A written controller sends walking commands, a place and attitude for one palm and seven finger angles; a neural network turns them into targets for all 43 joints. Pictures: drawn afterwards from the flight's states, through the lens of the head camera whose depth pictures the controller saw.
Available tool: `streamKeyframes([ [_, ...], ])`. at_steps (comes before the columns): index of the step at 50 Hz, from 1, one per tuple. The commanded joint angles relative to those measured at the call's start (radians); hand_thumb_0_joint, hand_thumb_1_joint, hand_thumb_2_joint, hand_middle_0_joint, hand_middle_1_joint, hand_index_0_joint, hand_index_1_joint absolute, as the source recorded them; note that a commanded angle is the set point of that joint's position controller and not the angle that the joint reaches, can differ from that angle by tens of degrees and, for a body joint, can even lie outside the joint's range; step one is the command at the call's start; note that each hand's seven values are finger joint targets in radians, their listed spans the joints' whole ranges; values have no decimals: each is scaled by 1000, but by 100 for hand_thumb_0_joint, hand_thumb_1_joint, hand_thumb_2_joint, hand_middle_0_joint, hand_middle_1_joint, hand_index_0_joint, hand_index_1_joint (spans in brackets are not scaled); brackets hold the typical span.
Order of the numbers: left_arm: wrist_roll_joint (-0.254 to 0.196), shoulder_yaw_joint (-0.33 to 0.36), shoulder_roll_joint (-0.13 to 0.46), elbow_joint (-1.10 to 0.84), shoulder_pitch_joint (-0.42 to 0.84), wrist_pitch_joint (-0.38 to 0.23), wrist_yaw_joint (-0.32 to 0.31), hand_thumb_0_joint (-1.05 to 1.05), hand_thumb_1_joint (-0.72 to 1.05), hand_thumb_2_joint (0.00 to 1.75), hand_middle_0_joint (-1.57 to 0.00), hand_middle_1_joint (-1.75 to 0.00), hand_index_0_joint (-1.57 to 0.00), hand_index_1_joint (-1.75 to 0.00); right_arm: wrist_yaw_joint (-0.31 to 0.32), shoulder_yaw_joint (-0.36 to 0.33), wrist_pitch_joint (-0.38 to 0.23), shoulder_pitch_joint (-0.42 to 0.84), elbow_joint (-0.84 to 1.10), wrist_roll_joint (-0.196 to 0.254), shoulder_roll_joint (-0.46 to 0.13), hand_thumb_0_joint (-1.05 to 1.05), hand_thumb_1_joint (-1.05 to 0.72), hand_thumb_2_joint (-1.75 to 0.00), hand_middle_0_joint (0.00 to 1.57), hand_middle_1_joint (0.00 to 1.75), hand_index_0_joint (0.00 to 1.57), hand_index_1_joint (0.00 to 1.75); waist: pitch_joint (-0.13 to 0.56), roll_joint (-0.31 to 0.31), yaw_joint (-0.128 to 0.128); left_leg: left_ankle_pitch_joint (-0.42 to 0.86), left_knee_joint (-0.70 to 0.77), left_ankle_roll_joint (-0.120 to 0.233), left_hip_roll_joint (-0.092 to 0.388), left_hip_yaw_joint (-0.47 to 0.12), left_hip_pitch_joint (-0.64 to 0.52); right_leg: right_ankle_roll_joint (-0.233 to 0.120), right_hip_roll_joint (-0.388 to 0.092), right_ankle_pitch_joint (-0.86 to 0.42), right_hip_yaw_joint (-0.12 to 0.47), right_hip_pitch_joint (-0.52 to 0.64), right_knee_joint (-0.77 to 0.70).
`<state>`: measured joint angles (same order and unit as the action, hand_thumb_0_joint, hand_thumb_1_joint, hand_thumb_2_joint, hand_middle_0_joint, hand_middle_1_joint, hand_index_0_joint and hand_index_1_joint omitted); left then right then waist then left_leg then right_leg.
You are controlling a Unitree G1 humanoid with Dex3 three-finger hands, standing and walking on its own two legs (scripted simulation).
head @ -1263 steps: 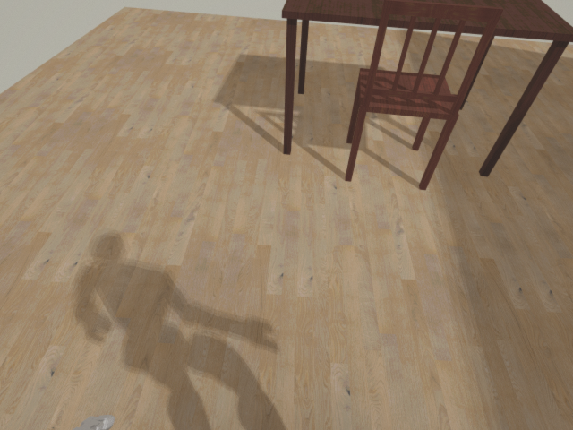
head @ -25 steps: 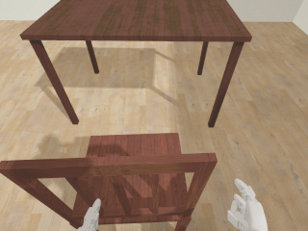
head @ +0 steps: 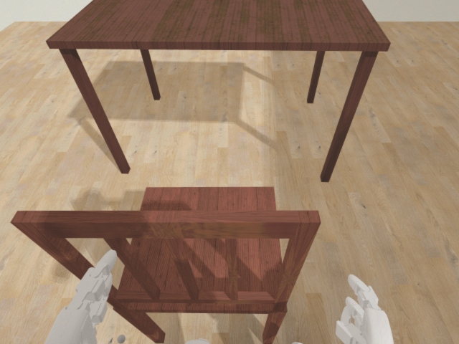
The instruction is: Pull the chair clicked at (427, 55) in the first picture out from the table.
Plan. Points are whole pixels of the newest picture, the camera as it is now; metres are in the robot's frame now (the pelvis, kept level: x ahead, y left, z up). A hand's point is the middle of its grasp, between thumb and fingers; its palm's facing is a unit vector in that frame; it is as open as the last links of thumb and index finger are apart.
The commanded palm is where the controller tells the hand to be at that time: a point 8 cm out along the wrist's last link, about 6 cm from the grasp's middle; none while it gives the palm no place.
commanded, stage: draw the hand back to the body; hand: left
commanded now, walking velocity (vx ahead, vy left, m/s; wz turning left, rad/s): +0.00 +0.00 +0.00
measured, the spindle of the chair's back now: (185, 270) +0.26 +0.11 -0.03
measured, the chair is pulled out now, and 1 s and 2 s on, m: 0.62 0.61 0.61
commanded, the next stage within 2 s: step back with the hand held close in 1.08 s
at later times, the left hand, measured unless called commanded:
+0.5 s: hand (51, 300) +0.15 +0.23 +0.14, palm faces +0.28 -0.80 -0.53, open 10.4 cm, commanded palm +0.13 +0.27 +0.21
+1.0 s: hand (42, 203) +0.23 +0.24 +0.21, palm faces +0.40 -0.79 -0.47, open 7.5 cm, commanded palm +0.19 +0.29 +0.24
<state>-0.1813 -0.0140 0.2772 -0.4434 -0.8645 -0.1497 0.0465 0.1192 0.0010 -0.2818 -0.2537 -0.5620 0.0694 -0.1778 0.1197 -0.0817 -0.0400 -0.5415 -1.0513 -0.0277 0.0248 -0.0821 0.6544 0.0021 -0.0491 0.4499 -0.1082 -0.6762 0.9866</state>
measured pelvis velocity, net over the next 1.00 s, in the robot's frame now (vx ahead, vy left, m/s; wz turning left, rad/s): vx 0.04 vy -0.01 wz -0.04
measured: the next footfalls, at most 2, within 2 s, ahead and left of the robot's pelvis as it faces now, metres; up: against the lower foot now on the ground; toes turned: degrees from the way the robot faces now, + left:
none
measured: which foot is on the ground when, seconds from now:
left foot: down 0.00-1.00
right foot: down 0.00-1.00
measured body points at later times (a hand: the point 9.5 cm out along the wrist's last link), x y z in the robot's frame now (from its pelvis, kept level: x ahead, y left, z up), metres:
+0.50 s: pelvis +0.01 -0.02 +0.05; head +0.00 -0.05 +0.50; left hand +0.13 +0.27 +0.17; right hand +0.21 -0.22 -0.03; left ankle +0.00 +0.13 -0.67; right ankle +0.03 -0.13 -0.67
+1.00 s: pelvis +0.04 -0.01 +0.06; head +0.04 -0.04 +0.51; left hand +0.20 +0.28 +0.24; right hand +0.21 -0.25 -0.03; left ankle +0.00 +0.13 -0.67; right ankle +0.03 -0.13 -0.67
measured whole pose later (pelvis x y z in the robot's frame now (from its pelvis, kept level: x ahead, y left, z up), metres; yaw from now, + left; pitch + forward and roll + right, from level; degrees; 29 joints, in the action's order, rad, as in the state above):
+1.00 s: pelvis +0.04 -0.01 +0.06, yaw -2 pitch -3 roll -1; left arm -0.04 0.31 0.35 -0.47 -0.53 -0.02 -0.13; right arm 0.11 -0.02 -0.18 -0.20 -0.68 0.02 -0.25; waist -0.03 -0.09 -0.07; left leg -0.33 -0.46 -0.03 0.05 -0.02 0.09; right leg 0.00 -0.02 0.26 -0.07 -0.15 0.46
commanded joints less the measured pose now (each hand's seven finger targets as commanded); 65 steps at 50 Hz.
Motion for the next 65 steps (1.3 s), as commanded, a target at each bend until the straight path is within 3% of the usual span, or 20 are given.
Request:
streamKeyframes([
  [1,132,268,303,-315,92,-55,-131,0,-33,31,-3,-5,-3,-5,33,-18,-67,121,140,-29,-118,0,-90,-90,20,30,20,30,181,-39,-57,197,276,41,22,29,-121,-49,-23,-44,55,271,-267],
  [4,152,197,171,-378,167,54,-207,0,-22,36,-4,-7,-4,-7,47,-1,-44,124,149,-31,-100,0,-90,-90,20,30,20,30,41,-67,-11,196,317,36,19,37,-159,-43,-35,-56,36,268,-326],
  [6,158,173,131,-297,198,78,-216,0,-15,39,-5,-8,-5,-8,47,2,-26,138,136,-33,-101,0,-90,-90,20,30,20,30,-45,9,-4,187,338,41,25,37,-185,-36,-29,-45,26,256,-379],
  [11,158,291,255,-325,338,85,-238,0,3,48,-8,-12,-8,-12,53,19,-39,173,128,-44,-112,0,-90,-90,20,30,20,30,-102,50,-20,126,427,45,19,39,-269,-35,-32,42,51,296,-502],
  [12,162,335,305,-338,377,84,-247,0,7,50,-8,-13,-8,-13,59,17,-42,161,119,-44,-119,0,-90,-90,20,30,20,30,-91,-19,-28,133,444,45,15,44,-286,-39,-38,28,53,321,-513],
  [14,160,344,289,-348,380,82,-250,0,14,53,-10,-14,-10,-14,54,25,-54,171,109,-47,-113,0,-90,-90,20,30,20,30,-83,-83,-31,148,476,41,11,47,-332,-41,-34,-5,57,349,-516],
  [18,151,387,319,-376,431,81,-256,0,28,60,-12,-17,-12,-17,52,24,-68,184,88,-51,-126,0,-90,-90,20,30,20,30,-81,-115,-29,189,527,36,8,41,-382,-39,-27,-65,54,403,-539],
  [25,146,417,306,-323,509,68,-252,0,54,73,-15,-22,-15,-22,44,13,-79,185,50,-51,-144,0,-90,-90,20,30,20,30,-57,-3,-19,267,558,50,10,48,-477,-20,-24,-151,61,443,-575],
  [29,149,450,315,-273,554,60,-248,0,68,80,-17,-26,-17,-26,36,8,-71,191,30,-54,-151,0,-90,-90,20,30,20,30,-49,-6,-26,329,585,54,9,48,-507,-17,-30,-237,52,490,-565],
  [35,130,484,240,-12,472,66,-208,0,90,90,-20,-30,-20,-30,1,-19,14,209,9,-47,-145,0,-90,-90,20,30,20,30,-130,153,-29,435,605,55,21,66,-474,-6,-30,-385,50,529,-571],
  [38,125,440,184,25,407,68,-183,0,90,90,-20,-30,-20,-30,-13,-25,59,226,27,-41,-135,0,-90,-90,20,30,20,30,-160,124,-37,464,617,58,25,71,-456,-8,-34,-421,47,538,-582],
  [42,128,504,289,-170,434,43,-186,0,90,90,-20,-30,-20,-30,-16,-32,66,237,58,-42,-142,0,-90,-90,20,30,20,30,-10,36,-45,514,621,57,25,75,-520,-13,-43,-480,58,612,-566],
  [47,145,549,352,-343,465,39,-214,0,90,90,-20,-30,-20,-30,-4,-27,39,218,52,-50,-131,0,-90,-90,20,30,20,30,50,-92,-46,610,617,46,25,75,-578,-31,-40,-555,75,635,-564],
  [53,143,480,246,-148,464,73,-217,0,90,90,-20,-30,-20,-30,7,-37,66,205,22,-45,-143,0,-90,-90,20,30,20,30,-100,48,-22,568,638,44,46,74,-545,-25,-29,-484,48,556,-585],
  [56,144,461,226,-103,452,78,-206,0,90,90,-20,-30,-20,-30,0,-38,87,210,27,-45,-149,0,-90,-90,20,30,20,30,-76,107,-26,564,641,51,46,73,-538,-18,-31,-476,39,572,-583],
  [60,148,428,222,-173,482,73,-199,0,90,90,-20,-30,-20,-30,-9,-27,90,219,42,-51,-151,0,-90,-90,20,30,20,30,-56,21,-31,575,656,47,44,62,-537,-27,-33,-457,40,586,-574],
  [61,127,565,365,-264,637,15,-201,0,90,90,-20,-30,-20,-30,-4,-34,117,188,74,-41,-172,0,-90,-90,20,30,20,30,-164,42,26,548,633,61,64,44,-491,-37,-66,-567,165,480,-625],
  [62,136,584,387,-283,677,-10,-197,0,90,90,-20,-30,-20,-30,-3,-29,125,189,66,-45,-161,0,-90,-90,20,30,20,30,-121,10,26,508,649,58,63,25,-499,-48,-84,-569,181,504,-622],
  [63,138,540,309,-198,555,-3,-195,0,90,90,-20,-30,-20,-30,2,-32,132,200,59,-51,-149,0,-90,-90,20,30,20,30,-142,32,27,548,655,58,65,30,-502,-45,-85,-593,161,500,-611],
  [65,143,520,274,-211,459,3,-194,0,90,90,-20,-30,-20,-30,-4,-34,155,187,81,-57,-155,0,-90,-90,20,30,20,30,-56,-8,22,690,659,52,75,28,-540,-38,-81,-640,139,543,-567],
])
